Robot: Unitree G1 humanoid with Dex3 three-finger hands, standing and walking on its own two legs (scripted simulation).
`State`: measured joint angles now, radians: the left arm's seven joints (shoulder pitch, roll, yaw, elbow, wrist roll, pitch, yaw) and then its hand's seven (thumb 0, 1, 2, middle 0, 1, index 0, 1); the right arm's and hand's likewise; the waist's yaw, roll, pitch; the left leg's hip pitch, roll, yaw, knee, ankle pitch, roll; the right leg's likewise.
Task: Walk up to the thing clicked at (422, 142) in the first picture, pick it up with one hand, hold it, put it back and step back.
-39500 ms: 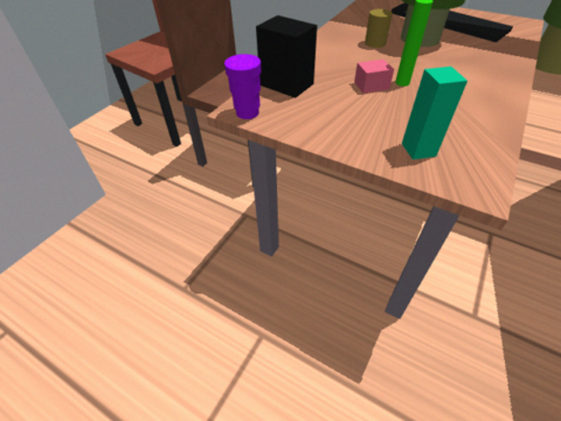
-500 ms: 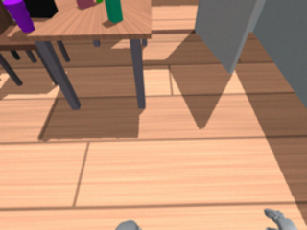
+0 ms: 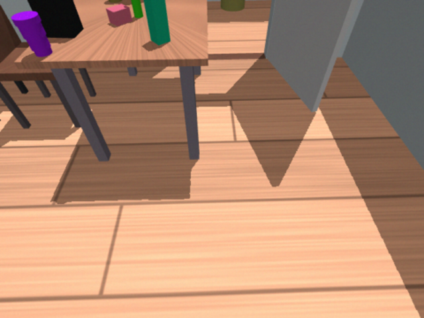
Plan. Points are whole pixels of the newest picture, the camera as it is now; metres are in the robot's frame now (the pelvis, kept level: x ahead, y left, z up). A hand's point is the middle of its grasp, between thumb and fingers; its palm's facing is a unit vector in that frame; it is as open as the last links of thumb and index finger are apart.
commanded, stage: step back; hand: left
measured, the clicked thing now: (157, 17) +1.20 +0.24 +0.05
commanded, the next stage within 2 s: stand in 0.40 s
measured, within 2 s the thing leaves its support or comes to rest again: neither
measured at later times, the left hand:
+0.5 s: hand out of the picture +0.14 +0.29 -0.15, palm faces +0.03 -0.94 -0.34, open 7.3 cm
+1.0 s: hand out of the picture +0.10 +0.27 -0.13, palm faces -0.01 -0.94 -0.35, open 7.3 cm
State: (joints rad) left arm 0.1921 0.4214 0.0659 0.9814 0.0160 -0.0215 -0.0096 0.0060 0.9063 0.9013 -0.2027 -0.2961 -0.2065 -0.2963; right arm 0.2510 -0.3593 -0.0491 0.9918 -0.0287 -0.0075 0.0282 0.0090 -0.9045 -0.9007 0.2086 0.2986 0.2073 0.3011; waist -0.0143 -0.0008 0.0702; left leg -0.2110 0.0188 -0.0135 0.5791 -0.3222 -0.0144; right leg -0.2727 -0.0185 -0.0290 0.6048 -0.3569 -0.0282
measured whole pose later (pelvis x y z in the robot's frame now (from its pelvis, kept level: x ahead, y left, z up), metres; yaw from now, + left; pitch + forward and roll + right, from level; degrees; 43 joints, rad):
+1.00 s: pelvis +0.03 +0.01 +0.02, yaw +1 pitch -3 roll +0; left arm 0.10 0.35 0.00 1.14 0.01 -0.02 -0.01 0.00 0.91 0.90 -0.20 -0.30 -0.21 -0.30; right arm 0.08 -0.35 -0.02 1.14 -0.01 -0.01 0.02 0.01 -0.91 -0.90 0.20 0.30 0.20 0.30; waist 0.00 0.01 0.06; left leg -0.10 0.02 0.01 0.31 -0.17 -0.02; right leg -0.10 -0.03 -0.03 0.32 -0.18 0.02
